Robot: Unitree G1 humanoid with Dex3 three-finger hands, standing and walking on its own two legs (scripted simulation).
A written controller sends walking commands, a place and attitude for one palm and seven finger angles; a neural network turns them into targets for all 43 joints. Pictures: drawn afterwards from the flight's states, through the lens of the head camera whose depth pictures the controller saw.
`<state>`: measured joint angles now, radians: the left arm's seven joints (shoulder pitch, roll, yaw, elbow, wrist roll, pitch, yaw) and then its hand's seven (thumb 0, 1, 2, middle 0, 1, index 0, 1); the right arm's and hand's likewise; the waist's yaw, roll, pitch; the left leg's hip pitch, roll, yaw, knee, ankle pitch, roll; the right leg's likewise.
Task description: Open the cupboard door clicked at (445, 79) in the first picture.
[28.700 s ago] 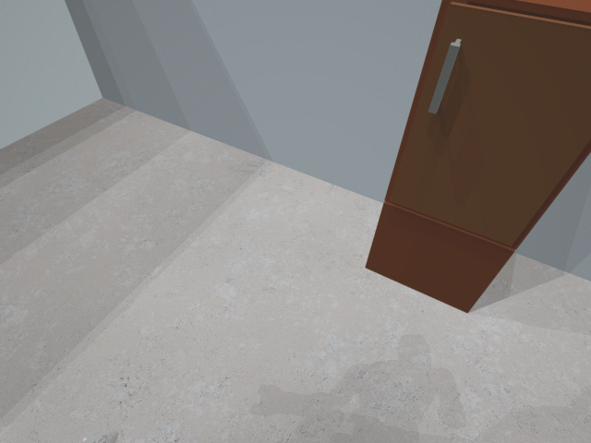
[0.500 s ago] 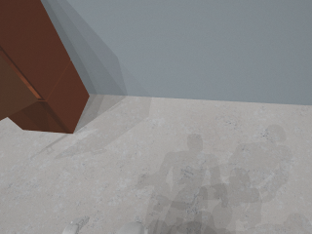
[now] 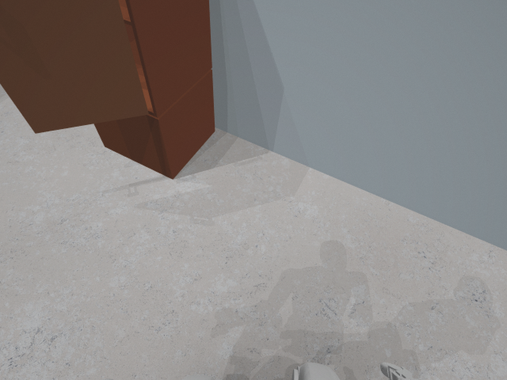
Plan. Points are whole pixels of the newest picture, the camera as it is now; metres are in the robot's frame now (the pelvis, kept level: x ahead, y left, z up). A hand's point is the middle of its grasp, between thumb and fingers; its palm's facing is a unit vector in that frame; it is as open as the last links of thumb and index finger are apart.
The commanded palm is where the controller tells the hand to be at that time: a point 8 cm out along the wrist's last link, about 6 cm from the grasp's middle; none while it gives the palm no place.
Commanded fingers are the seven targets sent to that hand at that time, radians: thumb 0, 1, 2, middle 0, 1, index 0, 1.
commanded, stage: turn to face it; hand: left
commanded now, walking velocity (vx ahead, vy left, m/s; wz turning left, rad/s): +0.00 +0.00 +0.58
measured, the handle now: out of the picture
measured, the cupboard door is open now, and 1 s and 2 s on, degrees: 47 47 47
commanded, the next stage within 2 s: take the last steps up to it in 0.48 s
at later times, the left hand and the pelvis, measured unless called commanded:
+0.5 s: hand out of the picture +0.05 +0.14 -0.15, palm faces +0.24 -0.94 -0.25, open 7.4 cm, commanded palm none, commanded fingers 0.00 0.90 0.90 -0.20 -0.30 -0.20 -0.30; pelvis +0.03 -0.06 +0.01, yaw +15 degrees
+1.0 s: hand out of the picture +0.04 +0.22 -0.16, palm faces +0.42 -0.89 -0.18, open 7.4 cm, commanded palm none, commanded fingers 0.00 0.90 0.90 -0.20 -0.30 -0.20 -0.30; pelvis +0.06 +0.02 +0.01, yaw +23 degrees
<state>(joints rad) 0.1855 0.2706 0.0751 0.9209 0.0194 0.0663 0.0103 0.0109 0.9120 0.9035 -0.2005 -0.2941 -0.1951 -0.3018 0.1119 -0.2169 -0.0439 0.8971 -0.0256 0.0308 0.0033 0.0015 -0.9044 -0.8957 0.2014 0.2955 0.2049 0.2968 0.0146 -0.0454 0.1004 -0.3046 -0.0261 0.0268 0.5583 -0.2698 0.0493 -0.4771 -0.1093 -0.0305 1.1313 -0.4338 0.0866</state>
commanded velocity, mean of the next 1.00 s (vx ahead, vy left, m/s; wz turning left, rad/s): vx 0.13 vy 0.07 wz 0.30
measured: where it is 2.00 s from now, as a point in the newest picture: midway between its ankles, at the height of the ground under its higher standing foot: (185, 328)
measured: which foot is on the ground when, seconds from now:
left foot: down 0.00-0.28, up 0.30-0.70, down 0.72-1.00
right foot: up 0.00-0.26, down 0.28-0.72, up 0.74-1.00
